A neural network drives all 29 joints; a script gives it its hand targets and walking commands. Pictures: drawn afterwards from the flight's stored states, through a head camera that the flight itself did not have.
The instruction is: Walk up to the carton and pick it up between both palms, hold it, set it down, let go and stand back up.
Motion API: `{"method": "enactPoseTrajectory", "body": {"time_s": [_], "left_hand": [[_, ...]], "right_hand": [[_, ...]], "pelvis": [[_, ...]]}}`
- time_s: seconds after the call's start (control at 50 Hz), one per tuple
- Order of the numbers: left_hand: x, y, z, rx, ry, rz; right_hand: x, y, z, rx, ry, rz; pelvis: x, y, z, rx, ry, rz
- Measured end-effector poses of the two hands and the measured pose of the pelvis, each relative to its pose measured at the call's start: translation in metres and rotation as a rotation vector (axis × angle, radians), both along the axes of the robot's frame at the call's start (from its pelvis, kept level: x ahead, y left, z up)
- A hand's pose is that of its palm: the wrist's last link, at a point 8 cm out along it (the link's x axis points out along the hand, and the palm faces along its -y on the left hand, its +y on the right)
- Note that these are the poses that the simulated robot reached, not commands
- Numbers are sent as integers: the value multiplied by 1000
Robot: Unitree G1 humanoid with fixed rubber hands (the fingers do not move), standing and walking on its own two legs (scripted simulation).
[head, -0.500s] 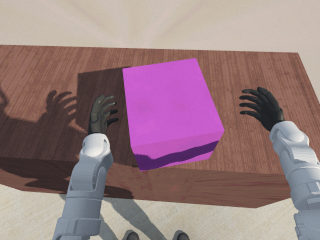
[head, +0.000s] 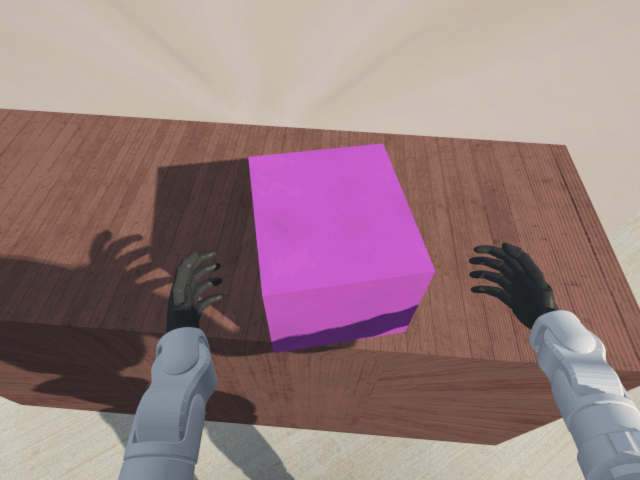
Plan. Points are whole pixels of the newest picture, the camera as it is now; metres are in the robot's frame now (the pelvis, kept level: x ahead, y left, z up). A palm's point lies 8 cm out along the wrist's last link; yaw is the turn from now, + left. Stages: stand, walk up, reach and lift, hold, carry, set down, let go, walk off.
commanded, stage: set down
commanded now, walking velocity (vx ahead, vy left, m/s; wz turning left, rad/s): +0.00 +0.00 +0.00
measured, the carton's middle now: (329, 247) +0.45 +0.01 -0.02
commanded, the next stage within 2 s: none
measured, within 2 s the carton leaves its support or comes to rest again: neither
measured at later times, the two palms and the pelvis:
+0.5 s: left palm (183, 358) +0.25 +0.18 +0.02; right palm (535, 371) +0.26 -0.25 -0.01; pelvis +0.01 +0.02 +0.00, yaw -2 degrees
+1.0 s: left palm (171, 402) +0.21 +0.19 -0.02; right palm (521, 413) +0.22 -0.24 -0.04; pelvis +0.02 +0.01 +0.00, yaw +0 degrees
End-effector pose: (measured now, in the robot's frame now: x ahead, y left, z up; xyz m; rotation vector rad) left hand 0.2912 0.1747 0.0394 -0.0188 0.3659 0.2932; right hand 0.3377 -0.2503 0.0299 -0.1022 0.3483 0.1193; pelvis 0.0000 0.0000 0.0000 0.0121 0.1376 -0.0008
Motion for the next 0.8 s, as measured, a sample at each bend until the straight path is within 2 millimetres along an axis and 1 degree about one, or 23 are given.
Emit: {"method": "enactPoseTrajectory", "body": {"time_s": [0.14, 0.28, 0.36, 0.44, 0.5, 0.56, 0.68, 0.8], "left_hand": [[-13, -3, -16, -6, 37, -44], [-23, -10, -19, -11, 34, -77], [-31, -11, -22, -16, 35, -78], [-35, -5, -24, -1, 34, -50], [-38, 1, -24, 11, 17, -28], [-42, 6, -29, 24, 24, -16], [-58, 3, -43, 16, 72, -11], [-70, 5, -52, 29, 75, 1]], "right_hand": [[-28, -3, -11, -6, 25, -36], [-54, -7, -26, 7, 49, -78], [-66, -5, -32, 4, 60, -76], [-73, -3, -36, 14, 65, -81], [-75, 0, -35, 11, 44, -70], [-77, 0, -39, 10, 49, -65], [-85, -3, -47, 2, 85, -75], [-96, 1, -53, 0, 84, -67]], "pelvis": [[1, 8, 0, 1, -32, -8], [4, 16, 0, -1, -52, -29], [7, 18, 0, -2, -64, -37], [9, 18, 0, -2, -71, -40], [10, 17, 0, -2, -78, -41], [11, 16, 0, -4, -92, -37], [14, 12, 0, -6, -114, -25], [16, 7, -1, -5, -133, -14]]}}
